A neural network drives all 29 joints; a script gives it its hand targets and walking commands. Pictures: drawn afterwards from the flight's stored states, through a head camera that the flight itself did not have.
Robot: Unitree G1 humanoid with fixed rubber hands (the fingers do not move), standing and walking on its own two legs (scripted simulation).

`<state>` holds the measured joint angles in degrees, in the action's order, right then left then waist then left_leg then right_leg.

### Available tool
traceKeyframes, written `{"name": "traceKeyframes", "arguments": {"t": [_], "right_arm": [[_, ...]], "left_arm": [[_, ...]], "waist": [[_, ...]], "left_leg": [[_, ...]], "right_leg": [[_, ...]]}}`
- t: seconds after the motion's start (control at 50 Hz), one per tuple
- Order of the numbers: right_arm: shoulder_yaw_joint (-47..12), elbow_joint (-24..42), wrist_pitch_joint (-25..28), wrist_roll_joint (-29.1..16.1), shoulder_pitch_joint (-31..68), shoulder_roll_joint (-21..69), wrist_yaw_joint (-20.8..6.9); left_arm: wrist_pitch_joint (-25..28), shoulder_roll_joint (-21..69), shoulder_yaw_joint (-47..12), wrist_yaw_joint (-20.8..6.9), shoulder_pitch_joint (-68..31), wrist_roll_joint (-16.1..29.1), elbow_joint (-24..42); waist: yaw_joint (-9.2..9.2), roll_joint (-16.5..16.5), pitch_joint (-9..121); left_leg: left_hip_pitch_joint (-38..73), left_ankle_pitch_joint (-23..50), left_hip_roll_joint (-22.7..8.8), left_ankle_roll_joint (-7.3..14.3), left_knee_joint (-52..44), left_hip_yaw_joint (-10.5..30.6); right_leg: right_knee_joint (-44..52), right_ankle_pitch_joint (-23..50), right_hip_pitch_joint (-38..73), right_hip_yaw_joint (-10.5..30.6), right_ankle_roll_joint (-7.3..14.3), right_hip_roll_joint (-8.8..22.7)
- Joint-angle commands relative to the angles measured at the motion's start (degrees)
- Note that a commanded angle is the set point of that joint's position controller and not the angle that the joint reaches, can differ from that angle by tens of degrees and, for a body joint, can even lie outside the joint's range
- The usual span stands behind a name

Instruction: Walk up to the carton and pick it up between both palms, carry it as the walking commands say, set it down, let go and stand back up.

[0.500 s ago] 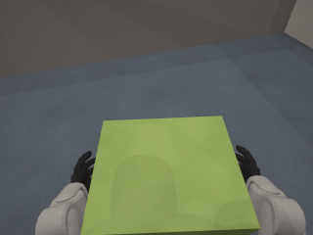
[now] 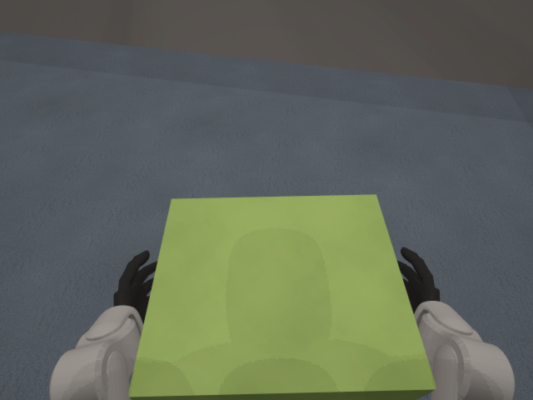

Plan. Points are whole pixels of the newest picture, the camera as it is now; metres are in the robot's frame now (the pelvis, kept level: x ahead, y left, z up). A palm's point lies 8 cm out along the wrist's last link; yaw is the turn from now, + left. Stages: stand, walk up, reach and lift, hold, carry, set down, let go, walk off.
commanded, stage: carry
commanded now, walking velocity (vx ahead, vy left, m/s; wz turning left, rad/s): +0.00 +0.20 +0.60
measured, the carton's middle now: (275, 320) +0.24 +0.00 +0.00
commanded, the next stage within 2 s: none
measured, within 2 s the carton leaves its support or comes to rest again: neither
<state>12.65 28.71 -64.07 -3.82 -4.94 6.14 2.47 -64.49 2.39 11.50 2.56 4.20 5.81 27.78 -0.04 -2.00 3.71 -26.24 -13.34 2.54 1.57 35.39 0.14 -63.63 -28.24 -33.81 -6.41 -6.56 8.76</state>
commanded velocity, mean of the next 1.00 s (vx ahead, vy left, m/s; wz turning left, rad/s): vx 0.00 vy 0.20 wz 0.59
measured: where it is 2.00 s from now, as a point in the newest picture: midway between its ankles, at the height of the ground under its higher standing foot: outside the picture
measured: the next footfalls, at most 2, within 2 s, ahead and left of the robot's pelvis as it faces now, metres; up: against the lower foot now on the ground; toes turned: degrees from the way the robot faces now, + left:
right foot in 0.16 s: +0.06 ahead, -0.05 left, +0.00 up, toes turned -4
left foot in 0.54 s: -0.05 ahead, +0.30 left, +0.00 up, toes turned +25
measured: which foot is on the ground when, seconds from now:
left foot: down 0.00-0.16, up 0.18-0.52, down 0.54-0.88, up 0.90-1.00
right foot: up 0.00-0.14, down 0.16-0.54, up 0.56-0.84, down 0.86-1.00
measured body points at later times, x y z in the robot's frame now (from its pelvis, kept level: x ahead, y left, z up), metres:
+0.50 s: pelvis -0.05 +0.11 +0.01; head -0.04 +0.09 +0.46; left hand +0.12 +0.36 +0.09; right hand +0.25 +0.01 +0.09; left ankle -0.08 +0.27 -0.70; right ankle +0.02 -0.05 -0.72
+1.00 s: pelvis -0.11 +0.19 +0.01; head -0.11 +0.16 +0.46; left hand -0.02 +0.47 +0.09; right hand +0.19 +0.17 +0.07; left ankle -0.17 +0.29 -0.65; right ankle -0.04 +0.12 -0.72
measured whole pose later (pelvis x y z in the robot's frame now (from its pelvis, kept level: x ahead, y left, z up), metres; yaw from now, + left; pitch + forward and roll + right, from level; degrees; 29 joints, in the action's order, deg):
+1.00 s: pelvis -0.11 +0.19 +0.01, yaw +35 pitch +3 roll +2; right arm 10.2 27.9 -65.6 -4.4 -3.6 1.1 2.1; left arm -63.7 5.4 11.8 1.7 6.4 3.0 29.0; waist -1.1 2.5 5.2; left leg -34.2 -21.5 3.6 -0.3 64.2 -0.4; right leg -34.6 -16.3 -20.7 -10.9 1.5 6.4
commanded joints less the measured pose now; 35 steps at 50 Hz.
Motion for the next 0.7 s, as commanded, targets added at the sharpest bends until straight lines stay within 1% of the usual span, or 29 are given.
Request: {"name": "traceKeyframes", "arguments": {"t": [0.0,0.04,0.08,0.1,0.12,0.14,0.16,0.18,0.2,0.22,0.24,0.26,0.28,0.32,0.36,0.4,0.44,0.46,0.48,0.5,0.52,0.54,0.56,0.58,0.6,0.62,0.64,0.66,0.68], "right_arm": [[-46.6,9.9,1.5,-9.8,20.8,38.8,-7.0],[-47.6,10.1,1.3,-9.8,20.4,37.8,-6.8],[-48.3,10.1,0.9,-9.8,20.3,36.9,-6.5],[-48.6,10.0,0.7,-9.8,20.3,36.7,-6.4],[-48.9,9.9,0.4,-9.8,20.8,36.5,-6.2],[-49.0,10.1,0.1,-10.0,21.6,36.5,-6.0],[-49.4,10.9,-0.5,-9.9,23.0,36.6,-6.0],[-49.3,11.1,-0.6,-9.3,25.1,35.0,-6.0],[-48.8,10.0,-0.2,-10.2,26.7,36.3,-5.8],[-49.1,10.1,-0.2,-11.0,27.7,37.0,-5.9],[-48.8,8.9,-0.5,-10.6,27.0,37.3,-5.9],[-48.6,7.8,-0.6,-10.0,26.0,37.5,-5.8],[-48.2,7.2,-0.9,-9.3,25.0,37.0,-5.3],[-47.6,6.3,-1.4,-8.4,23.4,36.7,-4.1],[-47.6,6.4,-1.6,-8.5,23.1,37.4,-3.5],[-47.6,6.7,-1.6,-8.7,22.8,37.6,-3.3],[-47.4,6.9,-1.5,-9.1,22.7,37.5,-3.4],[-47.2,7.1,-1.5,-9.3,22.6,37.2,-3.5],[-46.9,7.1,-1.5,-9.4,22.1,36.9,-3.7],[-46.2,6.5,-1.4,-9.4,20.6,36.1,-4.0],[-45.7,6.5,-1.2,-9.2,20.6,35.5,-4.4],[-44.6,5.9,-1.3,-8.4,19.3,34.2,-4.5],[-43.7,7.1,-0.8,-8.1,19.2,35.3,-4.8],[-44.0,7.7,-0.7,-8.2,19.9,37.0,-5.0],[-44.1,8.4,-0.2,-8.0,20.1,38.0,-5.4],[-44.5,9.6,0.5,-8.5,21.2,39.1,-5.9],[-44.9,9.9,1.0,-8.6,21.0,39.4,-6.3],[-45.4,10.4,1.4,-8.9,21.1,39.6,-6.6],[-45.9,10.6,1.7,-9.2,21.0,39.2,-6.7]], "left_arm": [[2.2,45.1,-49.1,-5.6,-22.2,9.4,12.2],[2.1,43.2,-47.6,-5.3,-20.1,8.2,11.4],[1.7,41.7,-46.2,-5.2,-18.4,7.3,10.3],[1.5,41.2,-45.5,-5.3,-17.7,6.9,9.8],[1.4,40.9,-44.9,-5.4,-16.8,6.6,9.2],[1.3,40.4,-44.3,-5.5,-16.3,6.2,8.9],[1.5,38.6,-43.0,-5.4,-15.3,5.1,7.5],[1.3,39.3,-42.5,-5.3,-14.7,5.2,6.5],[1.4,39.5,-42.7,-5.3,-17.6,6.1,8.4],[1.6,39.3,-42.5,-5.4,-20.0,6.6,10.6],[1.4,39.0,-42.3,-5.4,-21.4,6.8,11.0],[1.1,38.9,-42.3,-5.4,-21.9,7.0,10.8],[0.7,38.2,-42.0,-5.4,-20.9,7.0,9.9],[-0.1,37.1,-41.6,-5.5,-19.3,7.4,9.1],[-0.3,36.6,-41.9,-5.6,-19.3,7.9,10.0],[-0.3,36.6,-42.1,-5.6,-19.6,8.2,10.9],[-0.3,36.8,-42.7,-5.5,-19.6,8.1,11.6],[-0.3,36.9,-43.1,-5.4,-19.5,8.0,11.9],[-0.3,37.1,-43.6,-5.2,-19.5,7.9,12.2],[-0.5,37.4,-44.0,-5.1,-19.4,7.6,12.5],[-0.6,36.9,-44.3,-5.1,-20.0,7.5,12.6],[-1.0,36.7,-45.1,-4.9,-19.5,7.3,12.5],[-0.6,39.4,-47.4,-5.2,-22.4,9.0,13.9],[-0.3,42.1,-48.7,-5.7,-23.2,10.0,13.5],[0.1,44.5,-50.1,-6.2,-24.1,11.2,14.0],[0.7,46.2,-51.0,-6.4,-25.0,11.8,14.3],[1.1,47.0,-51.1,-6.6,-24.3,11.6,13.6],[1.6,47.2,-50.9,-6.6,-23.9,11.3,13.6],[1.9,46.5,-50.6,-6.4,-23.3,10.8,13.7]], "waist": [[-1.19,11.6,15.6],[-1.22,10.4,15.3],[-1.20,10.2,14.7],[-1.00,9.8,14.5],[-0.28,8.2,14.2],[0.59,3.6,14.3],[1.24,-16.1,12.1],[0.67,-17.1,9.4],[0.33,-5.3,7.0],[0.27,-0.9,6.5],[-0.15,-1.1,5.3],[-0.47,-4.1,4.5],[-0.46,-7.0,4.2],[-0.30,-10.7,5.5],[-0.25,-12.6,7.3],[-0.30,-14.9,8.8],[-0.02,-16.4,9.9],[0.08,-16.7,10.6],[-0.28,-15.7,11.8],[-0.66,-9.4,14.8],[-1.04,0.7,13.8],[-0.92,16.6,12.9],[-1.12,24.1,12.2],[-0.76,19.1,12.8],[-0.78,16.0,13.3],[-0.92,13.8,15.0],[-0.92,14.0,15.3],[-0.93,13.4,15.5],[-1.02,12.8,15.3]], "left_leg": [[15.3,22.2,-12.8,9.2,-9.6,15.8],[13.5,21.6,-13.4,10.7,-10.2,18.6],[10.2,20.7,-13.1,10.9,-11.1,20.3],[7.8,18.8,-12.2,10.3,-11.3,20.2],[4.0,14.7,-10.2,8.6,-10.5,18.6],[-3.6,7.9,-7.0,5.8,-5.3,15.7],[-15.5,-7.6,1.2,0.6,10.6,4.9],[-15.7,-17.3,0.2,-1.3,28.0,1.9],[-13.6,-14.5,-2.9,-1.2,34.0,6.9],[-11.8,-11.3,-3.9,-1.7,36.2,7.0],[-11.7,-8.0,-4.7,-2.6,35.7,5.2],[-12.2,-6.3,-4.9,-3.5,33.0,2.7],[-11.5,-5.8,-4.4,-4.0,29.8,0.1],[-9.1,-7.8,-3.7,-4.4,24.1,-3.1],[-6.4,-9.3,-3.4,-4.2,17.9,-5.5],[-3.4,-9.5,-3.1,-3.5,11.2,-7.4],[-1.0,-8.1,-2.9,-2.4,3.6,-8.2],[0.5,-7.3,-2.6,-1.8,-0.9,-8.4],[3.8,-4.8,-2.1,-1.1,-7.5,-8.9],[12.0,-3.0,-1.9,-0.6,-12.8,-7.4],[18.7,1.0,-6.6,0.2,-16.2,-0.4],[24.5,17.1,-20.5,4.6,-17.2,21.0],[22.1,36.1,-22.7,9.5,-11.5,24.0],[21.1,39.9,-19.7,9.1,-8.4,18.1],[20.0,39.1,-16.6,7.5,-7.1,13.0],[19.7,35.2,-13.6,6.2,-6.2,8.6],[17.9,31.0,-12.2,6.1,-6.8,7.9],[17.1,27.5,-11.5,6.2,-7.7,8.3],[16.8,24.9,-12.0,7.0,-8.4,10.3]], "right_leg": [[4.6,1.1,-0.7,1.1,1.3,-2.5],[10.5,1.3,2.9,1.5,2.4,-3.4],[17.6,2.6,8.2,0.9,3.3,-4.7],[22.7,4.0,12.3,0.2,3.9,-5.1],[31.0,7.4,18.5,-0.9,4.3,-4.9],[39.8,10.4,27.8,2.8,4.9,-0.9],[48.8,10.2,33.6,22.9,10.7,18.2],[49.6,19.1,24.7,29.4,17.3,28.7],[48.4,21.3,20.4,24.1,15.9,24.7],[48.0,18.3,18.3,18.1,14.1,21.6],[47.6,16.1,17.6,12.7,12.2,18.6],[46.7,17.3,18.5,8.2,10.5,15.8],[45.7,20.5,19.0,5.2,9.7,14.1],[44.4,27.8,20.5,2.2,9.7,14.1],[43.1,32.4,22.1,-0.3,9.5,14.6],[41.8,32.8,23.5,-2.6,8.8,15.1],[40.0,32.8,24.7,-3.6,8.0,16.4],[38.6,33.0,25.3,-3.6,7.2,17.1],[35.6,32.7,25.4,-4.4,5.8,17.1],[28.4,30.3,22.2,-5.9,3.7,15.3],[20.5,16.7,12.4,-6.5,1.6,12.5],[8.2,-9.4,-3.7,-7.8,-1.1,4.7],[-0.8,-16.4,-9.8,-3.8,-1.5,1.1],[-4.9,-12.6,-9.4,0.5,-0.9,1.5],[-6.1,-7.3,-8.2,1.5,-0.7,0.8],[-5.3,-2.1,-6.4,2.5,-0.5,0.9],[-3.4,0.5,-4.6,2.1,-0.5,0.4],[-1.7,1.5,-3.3,1.6,-0.4,-0.2],[0.2,1.6,-2.8,1.4,0.0,-1.0]]}}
